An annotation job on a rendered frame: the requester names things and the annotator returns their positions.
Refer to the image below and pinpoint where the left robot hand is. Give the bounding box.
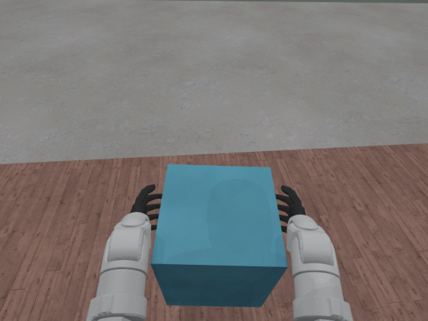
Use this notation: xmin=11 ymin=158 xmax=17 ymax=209
xmin=130 ymin=184 xmax=163 ymax=231

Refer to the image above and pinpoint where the robot left forearm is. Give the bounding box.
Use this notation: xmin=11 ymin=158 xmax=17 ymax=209
xmin=86 ymin=212 xmax=151 ymax=321

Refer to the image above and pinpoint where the robot right forearm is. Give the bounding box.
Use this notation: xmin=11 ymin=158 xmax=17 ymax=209
xmin=286 ymin=215 xmax=353 ymax=321

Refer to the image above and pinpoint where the carton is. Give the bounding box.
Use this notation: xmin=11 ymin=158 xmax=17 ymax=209
xmin=150 ymin=164 xmax=288 ymax=307

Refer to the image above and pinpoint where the right robot hand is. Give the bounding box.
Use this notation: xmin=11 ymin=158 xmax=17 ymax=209
xmin=276 ymin=185 xmax=306 ymax=233

